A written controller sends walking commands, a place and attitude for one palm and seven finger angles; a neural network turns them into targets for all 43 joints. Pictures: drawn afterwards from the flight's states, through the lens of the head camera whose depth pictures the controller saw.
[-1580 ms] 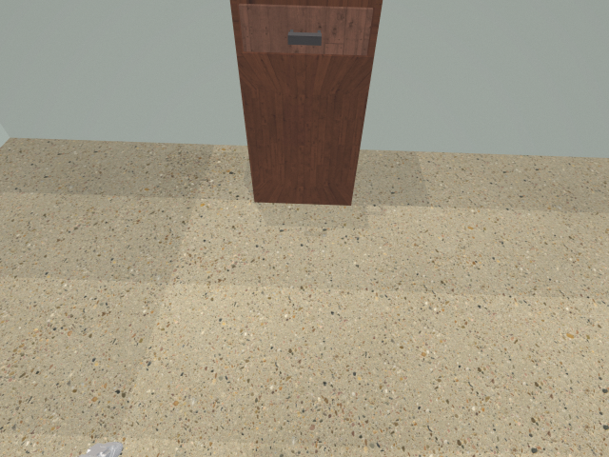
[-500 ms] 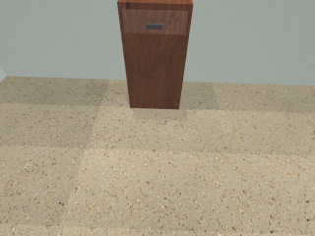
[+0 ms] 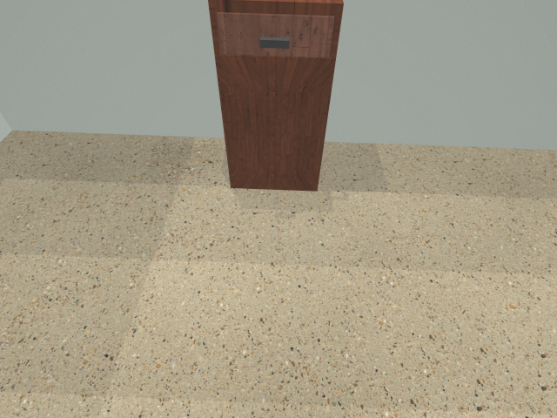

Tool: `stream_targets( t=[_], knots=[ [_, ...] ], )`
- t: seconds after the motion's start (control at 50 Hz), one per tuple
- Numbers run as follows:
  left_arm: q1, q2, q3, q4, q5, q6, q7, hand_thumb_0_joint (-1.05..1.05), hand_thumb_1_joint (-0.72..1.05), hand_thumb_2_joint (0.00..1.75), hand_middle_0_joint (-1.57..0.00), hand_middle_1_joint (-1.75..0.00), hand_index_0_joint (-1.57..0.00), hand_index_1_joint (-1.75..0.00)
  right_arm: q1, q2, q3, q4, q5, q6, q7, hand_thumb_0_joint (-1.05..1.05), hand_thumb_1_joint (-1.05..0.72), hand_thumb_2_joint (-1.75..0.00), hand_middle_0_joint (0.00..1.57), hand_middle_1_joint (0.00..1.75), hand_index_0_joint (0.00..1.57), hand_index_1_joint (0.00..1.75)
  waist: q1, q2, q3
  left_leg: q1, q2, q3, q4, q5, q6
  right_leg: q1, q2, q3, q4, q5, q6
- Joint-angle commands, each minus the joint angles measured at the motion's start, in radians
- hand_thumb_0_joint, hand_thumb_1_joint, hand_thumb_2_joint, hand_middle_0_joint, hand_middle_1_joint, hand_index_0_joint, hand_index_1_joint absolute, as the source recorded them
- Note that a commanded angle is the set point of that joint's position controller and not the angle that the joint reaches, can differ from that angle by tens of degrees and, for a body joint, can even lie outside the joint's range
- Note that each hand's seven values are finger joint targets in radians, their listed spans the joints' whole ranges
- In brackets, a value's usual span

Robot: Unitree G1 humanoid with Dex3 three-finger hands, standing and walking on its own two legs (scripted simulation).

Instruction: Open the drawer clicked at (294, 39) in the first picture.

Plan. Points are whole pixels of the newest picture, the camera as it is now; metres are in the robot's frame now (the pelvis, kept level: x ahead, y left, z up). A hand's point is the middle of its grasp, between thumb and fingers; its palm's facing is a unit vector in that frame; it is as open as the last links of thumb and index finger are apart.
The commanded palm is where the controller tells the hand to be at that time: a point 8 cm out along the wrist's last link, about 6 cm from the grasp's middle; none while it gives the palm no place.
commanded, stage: walk to a spot facing it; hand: left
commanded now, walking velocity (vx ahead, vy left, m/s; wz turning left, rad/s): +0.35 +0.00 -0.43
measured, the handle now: (274, 40) +1.31 +0.09 +0.00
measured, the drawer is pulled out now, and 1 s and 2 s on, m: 0.00 0.00 0.00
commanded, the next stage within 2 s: turn to face it in 1.22 s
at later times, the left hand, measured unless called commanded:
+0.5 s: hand out of the picture +0.03 +0.15 -0.17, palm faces -0.03 -0.99 -0.14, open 7.3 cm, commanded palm none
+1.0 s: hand (221, 258) +0.47 +0.16 -0.16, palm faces -0.33 -0.92 -0.22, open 7.4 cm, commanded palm none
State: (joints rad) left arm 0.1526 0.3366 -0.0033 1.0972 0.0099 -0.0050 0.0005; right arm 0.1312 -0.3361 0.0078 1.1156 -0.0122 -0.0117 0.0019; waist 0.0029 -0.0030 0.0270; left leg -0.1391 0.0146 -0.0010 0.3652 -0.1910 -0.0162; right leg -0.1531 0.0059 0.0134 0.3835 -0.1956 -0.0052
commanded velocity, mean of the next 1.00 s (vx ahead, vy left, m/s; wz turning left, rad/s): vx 0.36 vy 0.00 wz -0.38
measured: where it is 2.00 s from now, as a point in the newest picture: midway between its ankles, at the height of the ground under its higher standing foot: (323, 342)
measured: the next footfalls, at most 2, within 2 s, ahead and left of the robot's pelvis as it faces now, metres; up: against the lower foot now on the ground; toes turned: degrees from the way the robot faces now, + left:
left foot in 0.64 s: +0.34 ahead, +0.11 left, +0.00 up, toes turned -4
right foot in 1.14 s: +0.41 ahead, -0.19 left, +0.00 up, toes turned -35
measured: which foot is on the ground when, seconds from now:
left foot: down 0.00-0.28, up 0.30-0.62, down 0.64-1.00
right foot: down 0.00-0.64, up 0.66-1.00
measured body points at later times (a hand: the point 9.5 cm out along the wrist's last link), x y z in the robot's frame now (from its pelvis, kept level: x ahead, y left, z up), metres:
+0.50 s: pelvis +0.11 -0.01 -0.01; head +0.13 -0.01 +0.44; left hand +0.03 +0.20 -0.16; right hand +0.14 -0.25 -0.16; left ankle +0.17 +0.11 -0.69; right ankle +0.01 -0.12 -0.75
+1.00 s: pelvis +0.30 +0.01 +0.00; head +0.31 +0.00 +0.45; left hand +0.49 +0.21 -0.14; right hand +0.21 -0.22 -0.15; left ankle +0.30 +0.11 -0.75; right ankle +0.34 -0.16 -0.70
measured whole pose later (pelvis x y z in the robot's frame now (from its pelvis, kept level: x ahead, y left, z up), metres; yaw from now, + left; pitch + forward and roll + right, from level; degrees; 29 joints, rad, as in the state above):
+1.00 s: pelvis +0.30 +0.01 +0.00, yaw -23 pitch +0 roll +1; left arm 0.17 0.22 0.10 0.94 0.04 0.02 -0.04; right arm 0.32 -0.20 -0.07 1.05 -0.03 -0.07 -0.01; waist -0.01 -0.02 0.03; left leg -0.10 0.07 0.32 0.39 -0.27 0.02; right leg -0.57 -0.12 -0.08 0.84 -0.19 0.00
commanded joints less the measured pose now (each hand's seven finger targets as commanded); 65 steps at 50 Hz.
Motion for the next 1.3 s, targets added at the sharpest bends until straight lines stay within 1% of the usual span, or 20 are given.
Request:
stream_targets(
  t=[0.0,0.08,0.22,0.24,0.28,0.3,0.34,0.56,0.58,0.62,0.64,0.7,0.78,1.0,1.08,1.1,1.12,1.14,1.2,1.28],
  knots=[
    [0.051,0.085,0.013,-0.036,0.007,0.008,0.010,0.00,0.90,0.90,-0.20,-0.30,-0.20,-0.30,0.048,-0.076,-0.015,-0.029,-0.008,0.001,-0.007,0.00,-0.90,-0.90,0.20,0.30,0.20,0.30,-0.002,-0.012,-0.035,-0.006,0.094,-0.051,-0.031,-0.183,0.023,-0.055,-0.096,0.132,-0.067,-0.218,-0.021],
    [0.096,0.079,0.034,-0.072,0.015,0.017,-0.012,0.00,0.90,0.90,-0.20,-0.30,-0.20,-0.30,0.080,-0.103,-0.039,-0.058,-0.013,0.004,-0.006,0.00,-0.90,-0.90,0.20,0.30,0.20,0.30,0.001,0.019,0.111,-0.101,0.120,-0.078,-0.042,-0.437,0.057,-0.196,-0.045,0.153,-0.003,-0.385,-0.049],
    [0.192,-0.031,0.052,-0.108,0.016,-0.024,-0.027,0.00,0.90,0.90,-0.20,-0.30,-0.20,-0.30,0.157,-0.097,-0.075,-0.082,-0.006,-0.027,-0.012,0.00,-0.90,-0.90,0.20,0.30,0.20,0.30,0.022,0.116,0.082,-0.054,0.260,-0.125,0.035,-0.238,0.137,-0.193,0.005,-0.025,0.188,-0.178,-0.038],
    [0.271,-0.014,0.060,-0.080,0.018,-0.033,-0.023,0.00,0.90,0.90,-0.20,-0.30,-0.20,-0.30,0.135,-0.066,-0.069,-0.093,-0.005,-0.030,-0.012,0.00,-0.90,-0.90,0.20,0.30,0.20,0.30,0.058,0.026,0.065,-0.171,0.186,-0.025,0.198,-0.180,0.088,-0.042,-0.031,0.071,0.096,-0.146,-0.066],
    [0.496,0.096,0.088,-0.008,0.010,-0.052,0.004,0.00,0.90,0.90,-0.20,-0.30,-0.20,-0.30,-0.030,0.017,-0.051,-0.181,-0.004,-0.046,-0.004,0.00,-0.90,-0.90,0.20,0.30,0.20,0.30,0.149,-0.344,0.096,-0.602,0.024,0.118,0.662,-0.414,0.008,0.214,-0.331,0.608,-0.135,0.075,-0.228],
    [0.531,0.071,0.081,0.007,0.010,-0.054,0.016,0.00,0.90,0.90,-0.20,-0.30,-0.20,-0.30,-0.078,0.010,-0.053,-0.197,-0.009,-0.053,-0.006,0.00,-0.90,-0.90,0.20,0.30,0.20,0.30,0.145,-0.228,0.101,-0.668,0.054,0.047,0.754,-0.394,0.008,0.246,-0.357,0.633,-0.115,0.229,-0.278],
    [0.473,0.027,0.073,-0.006,0.018,-0.056,0.024,0.00,0.90,0.90,-0.20,-0.30,-0.20,-0.30,-0.060,0.044,-0.055,-0.185,-0.007,-0.057,-0.002,0.00,-0.90,-0.90,0.20,0.30,0.20,0.30,0.090,-0.063,0.072,-0.667,0.098,0.031,0.767,-0.306,0.001,0.255,-0.320,0.489,-0.067,0.253,-0.274],
    [0.335,-0.014,0.080,-0.005,0.013,-0.067,0.027,0.00,0.90,0.90,-0.20,-0.30,-0.20,-0.30,0.073,0.095,-0.072,-0.168,0.003,-0.057,0.014,0.00,-0.90,-0.90,0.20,0.30,0.20,0.30,-0.046,-0.117,0.052,-0.084,0.017,0.134,0.232,0.023,0.015,-0.068,-0.146,0.183,-0.018,0.287,-0.123],
    [0.333,-0.027,0.081,-0.006,0.011,-0.066,0.024,0.00,0.90,0.90,-0.20,-0.30,-0.20,-0.30,0.208,0.058,-0.081,-0.124,-0.001,-0.062,0.000,0.00,-0.90,-0.90,0.20,0.30,0.20,0.30,-0.095,-0.055,-0.020,0.090,0.025,0.110,0.182,0.022,0.024,-0.100,-0.106,0.160,0.162,0.343,-0.105],
    [0.398,-0.127,0.076,-0.039,-0.001,-0.060,0.006,0.00,0.90,0.90,-0.20,-0.30,-0.20,-0.30,0.447,-0.120,-0.121,-0.073,-0.018,-0.067,-0.018,0.00,-0.90,-0.90,0.20,0.30,0.20,0.30,-0.135,0.350,-0.209,0.381,0.459,-0.446,-0.048,-0.161,0.147,-0.399,0.066,-0.011,0.758,-0.351,-0.038],
    [0.358,-0.111,0.078,-0.062,0.010,-0.061,0.008,0.00,0.90,0.90,-0.20,-0.30,-0.20,-0.30,0.378,-0.103,-0.110,-0.089,-0.010,-0.054,-0.014,0.00,-0.90,-0.90,0.20,0.30,0.20,0.30,-0.106,0.253,-0.147,0.227,0.496,-0.504,-0.149,-0.391,0.181,-0.434,0.021,0.033,0.881,-0.355,-0.058],
    [0.249,-0.131,0.077,-0.074,0.026,-0.035,-0.014,0.00,0.90,0.90,-0.20,-0.30,-0.20,-0.30,0.175,0.060,-0.077,-0.127,-0.013,-0.063,-0.021,0.00,-0.90,-0.90,0.20,0.30,0.20,0.30,-0.025,0.124,0.096,-0.115,0.409,-0.279,-0.208,-0.430,0.146,-0.490,-0.098,0.015,0.949,-0.171,-0.045],
    [0.260,-0.161,0.085,-0.093,0.030,0.008,-0.027,0.00,0.90,0.90,-0.20,-0.30,-0.20,-0.30,0.156,0.087,-0.080,-0.122,-0.014,-0.083,-0.023,0.00,-0.90,-0.90,0.20,0.30,0.20,0.30,0.027,0.118,0.048,-0.186,0.334,0.001,-0.210,-0.220,0.132,-0.425,-0.126,-0.015,0.835,-0.053,-0.016],
    [-0.089,-0.118,0.081,-0.249,0.028,0.002,-0.048,0.00,0.90,0.90,-0.20,-0.30,-0.20,-0.30,0.275,0.010,-0.095,-0.098,-0.025,-0.068,-0.008,0.00,-0.90,-0.90,0.20,0.30,0.20,0.30,-0.054,0.096,0.079,0.049,0.358,0.165,-0.152,0.036,0.139,-0.400,-0.104,-0.123,0.324,-0.016,-0.002],
    [0.041,-0.079,0.088,-0.214,0.029,-0.017,-0.044,0.00,0.90,0.90,-0.20,-0.30,-0.20,-0.30,0.268,-0.017,-0.092,-0.101,-0.022,-0.056,-0.009,0.00,-0.90,-0.90,0.20,0.30,0.20,0.30,0.027,0.083,-0.018,0.090,0.315,0.282,0.173,0.432,0.086,-0.126,-0.011,-0.203,0.159,-0.052,-0.052],
    [0.191,-0.021,0.102,-0.167,0.030,-0.029,-0.035,0.00,0.90,0.90,-0.20,-0.30,-0.20,-0.30,0.255,-0.008,-0.087,-0.113,-0.012,-0.055,0.000,0.00,-0.90,-0.90,0.20,0.30,0.20,0.30,0.097,-0.008,-0.113,-0.055,0.276,0.323,0.409,0.431,0.046,0.139,-0.030,-0.154,0.116,-0.008,-0.087],
    [0.313,0.116,0.138,-0.139,0.030,-0.042,-0.020,0.00,0.90,0.90,-0.20,-0.30,-0.20,-0.30,0.260,0.059,-0.069,-0.157,0.003,-0.058,0.008,0.00,-0.90,-0.90,0.20,0.30,0.20,0.30,0.138,-0.252,-0.229,-0.404,0.149,0.334,0.735,-0.094,-0.013,0.436,-0.323,0.269,0.050,0.026,-0.198],
    [0.373,0.174,0.144,-0.120,0.002,-0.036,-0.010,0.00,0.90,0.90,-0.20,-0.30,-0.20,-0.30,0.160,0.047,-0.070,-0.200,0.003,-0.060,-0.001,0.00,-0.90,-0.90,0.20,0.30,0.20,0.30,0.153,-0.236,-0.233,-0.562,0.083,0.190,0.937,-0.407,-0.021,0.442,-0.450,0.508,-0.046,0.204,-0.285],
    [0.153,0.060,0.109,-0.165,0.002,-0.040,0.006,0.00,0.90,0.90,-0.20,-0.30,-0.20,-0.30,0.118,0.048,-0.077,-0.174,-0.008,-0.043,-0.005,0.00,-0.90,-0.90,0.20,0.30,0.20,0.30,0.049,-0.036,-0.062,-0.529,0.185,0.035,0.929,-0.190,-0.021,0.107,-0.353,0.275,-0.103,0.110,-0.219],
    [0.075,0.007,0.089,-0.164,0.014,-0.054,0.006,0.00,0.90,0.90,-0.20,-0.30,-0.20,-0.30,0.225,0.093,-0.070,-0.129,-0.017,-0.007,0.000,0.00,-0.90,-0.90,0.20,0.30,0.20,0.30,-0.039,-0.108,-0.016,-0.369,0.158,0.084,0.707,-0.109,-0.051,-0.124,-0.242,0.078,-0.135,0.162,-0.166]
  ],
)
